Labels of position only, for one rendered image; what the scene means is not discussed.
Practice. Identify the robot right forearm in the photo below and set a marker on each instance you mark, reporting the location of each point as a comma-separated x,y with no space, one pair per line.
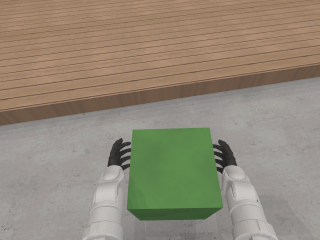
245,209

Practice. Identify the robot left forearm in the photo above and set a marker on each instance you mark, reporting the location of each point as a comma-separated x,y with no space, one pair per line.
105,221

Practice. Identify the carton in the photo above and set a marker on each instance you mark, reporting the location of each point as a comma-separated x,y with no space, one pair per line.
173,175

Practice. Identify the robot right hand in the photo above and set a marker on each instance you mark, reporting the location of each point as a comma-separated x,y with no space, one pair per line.
227,156

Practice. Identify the robot left hand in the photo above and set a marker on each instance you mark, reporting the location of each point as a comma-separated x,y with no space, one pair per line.
115,154

